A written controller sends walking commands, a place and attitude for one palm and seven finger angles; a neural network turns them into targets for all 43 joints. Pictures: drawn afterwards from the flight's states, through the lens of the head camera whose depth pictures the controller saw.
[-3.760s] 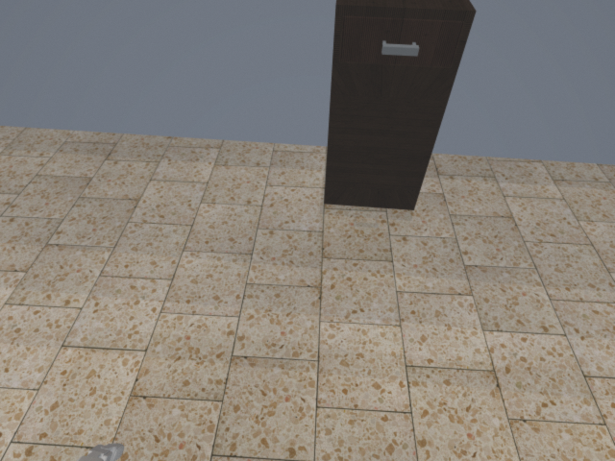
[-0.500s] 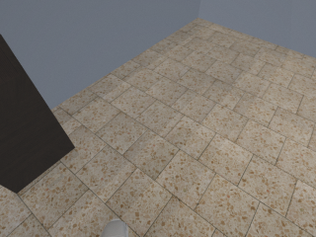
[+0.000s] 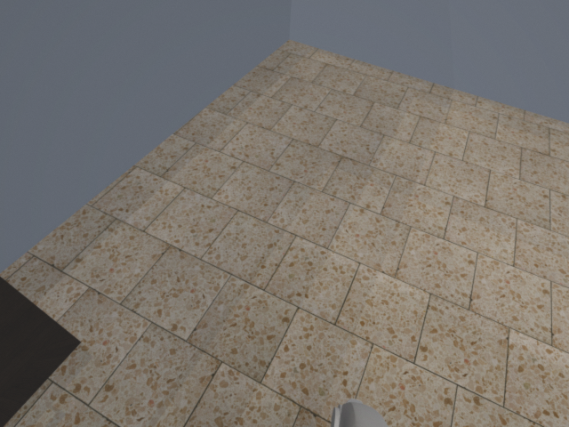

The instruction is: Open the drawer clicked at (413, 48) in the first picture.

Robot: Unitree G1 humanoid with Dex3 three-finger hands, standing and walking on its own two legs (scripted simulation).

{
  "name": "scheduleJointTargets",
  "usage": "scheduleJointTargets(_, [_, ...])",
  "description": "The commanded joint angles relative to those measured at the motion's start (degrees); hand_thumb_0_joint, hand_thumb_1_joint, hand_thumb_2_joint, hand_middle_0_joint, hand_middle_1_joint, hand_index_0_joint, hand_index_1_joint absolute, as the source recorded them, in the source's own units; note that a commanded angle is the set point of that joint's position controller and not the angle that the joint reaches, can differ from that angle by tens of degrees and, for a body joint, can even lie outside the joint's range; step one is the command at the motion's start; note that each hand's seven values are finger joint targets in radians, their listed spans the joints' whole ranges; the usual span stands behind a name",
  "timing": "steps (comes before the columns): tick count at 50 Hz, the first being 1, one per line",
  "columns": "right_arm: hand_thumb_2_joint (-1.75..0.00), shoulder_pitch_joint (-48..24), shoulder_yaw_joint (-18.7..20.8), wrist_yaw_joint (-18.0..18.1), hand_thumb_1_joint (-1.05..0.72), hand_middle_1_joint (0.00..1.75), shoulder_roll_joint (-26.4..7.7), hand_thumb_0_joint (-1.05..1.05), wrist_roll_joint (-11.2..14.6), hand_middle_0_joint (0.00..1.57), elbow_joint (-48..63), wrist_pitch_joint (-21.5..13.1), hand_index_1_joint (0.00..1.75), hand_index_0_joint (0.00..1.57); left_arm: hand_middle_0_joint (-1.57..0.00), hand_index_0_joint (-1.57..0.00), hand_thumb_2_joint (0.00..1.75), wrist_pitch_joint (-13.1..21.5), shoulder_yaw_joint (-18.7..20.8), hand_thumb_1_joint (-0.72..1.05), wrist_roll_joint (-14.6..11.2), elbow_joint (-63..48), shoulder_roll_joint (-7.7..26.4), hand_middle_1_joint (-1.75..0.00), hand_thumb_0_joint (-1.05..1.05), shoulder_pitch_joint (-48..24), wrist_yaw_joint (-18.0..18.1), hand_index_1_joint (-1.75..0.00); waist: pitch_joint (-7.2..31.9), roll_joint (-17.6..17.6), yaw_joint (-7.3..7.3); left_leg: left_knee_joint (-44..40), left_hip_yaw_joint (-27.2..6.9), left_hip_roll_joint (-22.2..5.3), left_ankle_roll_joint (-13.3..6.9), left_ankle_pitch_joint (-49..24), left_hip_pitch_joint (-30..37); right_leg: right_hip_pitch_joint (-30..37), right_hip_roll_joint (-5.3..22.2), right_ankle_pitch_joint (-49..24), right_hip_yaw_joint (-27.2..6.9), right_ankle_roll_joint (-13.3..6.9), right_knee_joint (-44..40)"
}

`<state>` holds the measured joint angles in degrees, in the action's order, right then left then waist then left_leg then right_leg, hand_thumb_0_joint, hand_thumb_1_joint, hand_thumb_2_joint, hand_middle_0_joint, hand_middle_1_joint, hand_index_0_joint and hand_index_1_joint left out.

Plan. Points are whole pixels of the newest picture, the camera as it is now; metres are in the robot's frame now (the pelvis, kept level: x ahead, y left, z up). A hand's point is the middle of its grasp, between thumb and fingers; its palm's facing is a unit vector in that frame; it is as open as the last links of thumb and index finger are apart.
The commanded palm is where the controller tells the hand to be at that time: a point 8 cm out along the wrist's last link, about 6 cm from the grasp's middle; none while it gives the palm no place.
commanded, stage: turn to face it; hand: left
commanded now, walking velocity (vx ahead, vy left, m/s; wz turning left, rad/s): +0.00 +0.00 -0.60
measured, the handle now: out of the picture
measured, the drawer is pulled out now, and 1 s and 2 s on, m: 0.00 0.00 0.00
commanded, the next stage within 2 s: none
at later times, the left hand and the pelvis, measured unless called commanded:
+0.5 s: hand (204, 383) +0.21 +0.15 -0.18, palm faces +0.07 -0.99 -0.12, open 7.4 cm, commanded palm none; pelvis +0.09 -0.01 -0.02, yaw +5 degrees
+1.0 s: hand out of the picture +0.13 +0.20 -0.15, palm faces +0.36 -0.89 -0.27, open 7.4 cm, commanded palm none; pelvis +0.09 -0.04 +0.00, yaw +20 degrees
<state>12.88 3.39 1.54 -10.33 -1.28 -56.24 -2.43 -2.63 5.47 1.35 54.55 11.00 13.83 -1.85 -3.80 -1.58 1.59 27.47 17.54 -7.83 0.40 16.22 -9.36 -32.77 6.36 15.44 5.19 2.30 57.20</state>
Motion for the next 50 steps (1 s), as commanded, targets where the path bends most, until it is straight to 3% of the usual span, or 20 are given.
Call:
scheduleJointTargets(1, [-0.9,2.6,2.4,-0.3,-0.9,0.3,-9.6,0.0,-0.3,0.2,2.5,-0.1,0.3,0.2,-0.2,-0.2,0.9,1.2,0.3,0.9,0.3,-4.9,1.0,-0.3,0.0,-2.9,-0.3,-0.3,1.3,12.0,-2.99,-7.0,-2.4,-14.0,-5.6,-22.2,1.1,4.4,-1.3,-0.9,2.1,0.1,-11.3])
scheduleJointTargets(4, [-0.9,2.8,2.9,-0.5,-0.9,0.3,-10.5,0.0,-0.4,0.2,2.7,0.7,0.3,0.2,-0.2,-0.2,0.9,2.1,0.2,0.9,0.4,-5.4,2.1,-0.3,0.0,-2.3,0.1,-0.3,4.0,11.6,-2.23,1.5,-2.0,-14.1,-3.9,-26.3,3.0,11.8,-3.7,-1.8,3.5,-1.4,-19.6])
scheduleJointTargets(5, [-0.9,3.1,2.4,-0.7,-0.9,0.3,-10.2,0.0,-0.3,0.2,2.4,0.9,0.3,0.2,-0.2,-0.2,0.9,2.8,0.2,0.9,0.6,-3.8,3.4,-0.3,0.0,2.4,0.5,-0.3,6.6,8.7,0.35,9.3,-1.2,-12.0,-2.1,-27.6,0.8,20.1,-4.9,-7.2,3.9,-2.1,-25.8])
scheduleJointTargets(6, [-0.9,5.3,1.7,-1.1,-0.9,0.3,-7.5,0.0,0.3,0.2,2.3,1.0,0.3,0.2,-0.2,-0.2,0.9,4.0,1.0,0.9,1.0,-1.9,8.4,-0.3,0.0,7.8,1.3,-0.3,11.9,-2.9,2.56,22.2,-0.3,-7.8,0.7,-16.0,-9.3,34.2,2.8,-22.7,-4.8,-4.5,-28.9])
scheduleJointTargets(7, [-0.9,5.6,0.2,-1.2,-0.9,0.3,-2.9,0.0,0.7,0.2,3.8,1.2,0.3,0.2,-0.2,-0.2,0.9,4.9,1.8,0.9,0.6,-0.4,14.3,-0.3,0.0,11.9,2.1,-0.3,16.0,-16.5,3.21,37.4,-3.8,0.9,3.1,18.5,-21.7,40.6,17.8,-48.8,-22.8,-11.5,-30.5])
scheduleJointTargets(8, [-0.9,3.5,0.0,0.0,-0.9,0.3,-3.6,0.0,1.0,0.2,3.9,2.1,0.3,0.2,-0.2,-0.2,0.9,4.5,0.9,0.9,-0.5,0.0,13.7,-0.3,0.0,11.4,2.7,-0.3,17.1,-8.6,3.5,39.9,-14.3,0.2,2.3,22.1,-19.4,36.5,19.0,-49.5,-19.1,-14.7,-32.1])
scheduleJointTargets(9, [-0.9,5.0,-0.5,0.0,-0.9,0.3,-2.9,0.0,0.9,0.2,3.2,2.2,0.3,0.2,-0.2,-0.2,0.9,4.6,0.6,0.9,-0.1,-0.7,12.9,-0.3,0.0,6.4,3.1,-0.3,17.1,-13.2,1.3,41.4,-16.1,0.5,2.2,19.6,-20.5,34.9,17.3,-41.6,-19.6,-14.6,-33.3])
scheduleJointTargets(10, [-0.9,5.3,-0.3,0.0,-0.9,0.3,-4.4,0.0,0.6,0.2,1.7,2.5,0.3,0.2,-0.2,-0.2,0.9,4.5,-0.3,0.9,-0.2,-1.2,10.5,-0.3,0.0,2.2,3.4,-0.3,14.1,-11.6,0.28,40.8,-17.0,-0.1,2.2,16.2,-19.1,30.7,15.8,-35.3,-16.1,-13.6,-34.6])
scheduleJointTargets(13, [-0.9,8.2,-0.7,-0.5,-0.9,0.3,-2.9,0.0,0.5,0.2,-1.6,3.6,0.3,0.2,-0.2,-0.2,0.9,3.9,-1.7,0.9,0.1,-2.4,7.3,-0.3,0.0,-6.1,3.8,-0.3,7.7,-6.0,-3.07,33.4,-15.3,0.5,2.4,10.6,-13.5,19.9,12.5,-25.8,-4.9,-10.4,-36.9])
scheduleJointTargets(19, [-0.9,5.1,-0.4,-1.5,-0.9,0.3,-2.1,0.0,0.6,0.2,0.3,4.1,0.3,0.2,-0.2,-0.2,0.9,2.7,-0.8,0.9,0.1,-2.1,9.0,-0.3,0.0,-4.9,4.1,-0.3,4.7,-6.8,-1.05,21.5,-11.1,2.1,2.5,9.9,-14.0,22.0,14.3,-19.9,-0.8,-10.3,-36.4])
scheduleJointTargets(23, [-0.9,7.9,0.4,-2.0,-0.9,0.3,-2.9,0.0,0.2,0.2,1.0,4.0,0.3,0.2,-0.2,-0.2,0.9,1.9,-0.2,0.9,-0.4,-3.1,8.4,-0.3,0.0,-5.6,4.0,-0.3,4.6,-2.8,-3.1,7.0,-9.2,2.4,1.8,-1.5,-5.9,16.8,12.8,-8.8,3.7,-5.9,-29.2])
scheduleJointTargets(24, [-0.9,9.7,1.0,-2.1,-0.9,0.3,-5.5,0.0,0.0,0.2,1.1,3.6,0.3,0.2,-0.2,-0.2,0.9,1.4,-0.3,0.9,-0.7,-4.0,6.7,-0.3,0.0,-5.6,3.8,-0.3,4.3,5.7,-4.05,-0.7,-16.6,-1.1,-0.2,-6.8,-4.1,12.7,8.6,-0.8,5.8,-2.9,-21.8])
scheduleJointTargets(25, [-0.9,11.1,2.2,-1.9,-0.9,0.3,-10.7,0.0,-0.5,0.2,2.2,3.2,0.3,0.2,-0.2,-0.2,0.9,0.9,-0.5,0.9,-1.1,-6.1,3.2,-0.3,0.0,-5.4,3.5,-0.3,2.6,20.0,-4.78,-9.5,-35.1,-13.0,-6.5,-15.2,-3.7,3.5,1.1,14.8,7.8,1.4,-10.5])
scheduleJointTargets(26, [-0.9,12.0,2.9,-1.1,-0.9,0.3,-12.6,0.0,-0.9,0.2,1.9,3.0,0.3,0.2,-0.2,-0.2,0.9,0.8,-0.8,0.9,-0.5,-8.1,3.2,-0.3,0.0,-9.7,3.4,-0.3,2.6,19.0,-6.91,-13.4,-43.4,-17.7,-12.1,-16.0,-4.1,0.0,-1.5,21.3,2.0,1.4,2.8])
scheduleJointTargets(28, [-0.9,8.9,2.6,-0.4,-0.9,0.3,-10.9,0.0,-0.4,0.2,2.2,2.4,0.3,0.2,-0.2,-0.2,0.9,1.3,-0.1,0.9,-0.1,-7.4,3.2,-0.3,0.0,-9.9,3.1,-0.3,5.4,12.8,-4.81,-10.7,-39.0,-13.6,-10.7,-17.5,-0.1,-4.8,-0.4,13.2,-4.5,1.3,11.6])
scheduleJointTargets(30, [-0.9,5.4,1.9,-0.1,-0.9,0.3,-9.1,0.0,-0.1,0.2,3.4,1.6,0.3,0.2,-0.2,-0.2,0.9,1.6,0.0,0.9,-0.1,-5.4,3.8,-0.3,0.0,-7.1,2.7,-0.3,7.8,9.2,-3.17,-7.8,-30.3,-8.7,-8.6,-27.0,3.7,-3.9,-0.1,7.1,-4.7,2.2,11.5])
scheduleJointTargets(32, [-0.9,5.1,1.9,0.1,-0.9,0.3,-9.2,0.0,0.2,0.2,3.7,1.4,0.3,0.2,-0.2,-0.2,0.9,1.5,0.1,0.9,-0.4,-4.6,4.3,-0.3,0.0,-6.0,2.7,-0.3,8.9,7.6,-3.08,-7.1,-27.6,-7.4,-8.7,-33.1,5.5,-2.2,-0.3,6.0,-4.7,2.9,9.5])
scheduleJointTargets(42, [-0.9,3.8,3.3,-0.8,-0.9,0.3,-12.9,0.0,0.0,0.2,4.6,2.8,0.3,0.2,-0.2,-0.2,0.9,0.8,0.0,0.9,-0.7,-6.3,6.3,-0.3,0.0,-8.1,3.0,-0.3,7.4,9.9,-4.84,-7.7,-34.6,-5.8,-10.5,-23.8,4.8,1.9,-2.4,9.0,-5.3,3.7,-2.5])
scheduleJointTargets(47, [-0.9,-0.1,3.9,-1.3,-0.9,0.3,-14.7,0.0,-0.2,0.2,6.3,3.7,0.3,0.2,-0.2,-0.2,0.9,1.1,-0.5,0.9,-1.0,-7.3,6.6,-0.3,0.0,-5.8,3.3,-0.3,7.0,11.7,-3.61,-6.7,-38.7,-4.3,-10.1,-19.8,-2.1,11.0,-4.8,9.5,-5.0,2.3,-13.8])
scheduleJointTargets(50, [-0.9,-3.4,4.2,-1.7,-0.9,0.3,-14.4,0.0,0.1,0.2,8.1,4.2,0.3,0.2,-0.2,-0.2,0.9,1.7,-0.2,0.9,-1.2,-6.7,7.7,-0.3,0.0,0.5,3.6,-0.3,8.4,10.3,-0.8,-3.3,-38.6,-0.8,-7.2,-14.5,-9.1,22.9,-5.6,1.0,-4.0,1.3,-28.6])
